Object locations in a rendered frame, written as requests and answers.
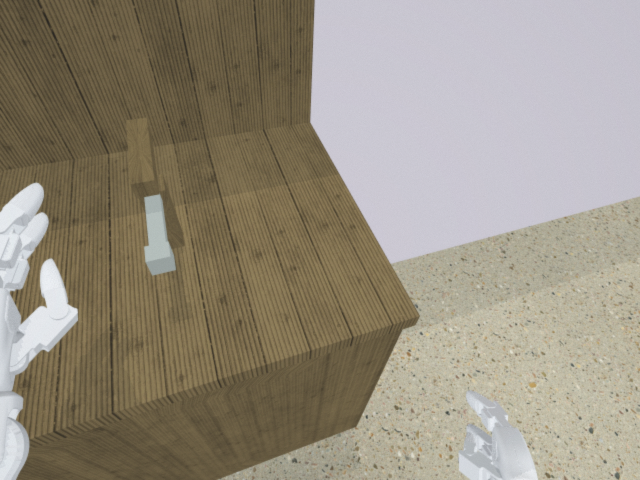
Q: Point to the right robot hand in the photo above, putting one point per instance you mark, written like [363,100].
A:
[504,456]

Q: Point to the counter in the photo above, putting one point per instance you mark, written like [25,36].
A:
[283,310]

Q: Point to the left robot hand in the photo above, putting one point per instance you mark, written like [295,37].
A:
[20,233]

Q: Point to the tap lever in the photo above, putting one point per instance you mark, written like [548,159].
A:
[158,255]

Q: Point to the left robot forearm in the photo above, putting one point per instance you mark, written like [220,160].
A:
[14,440]

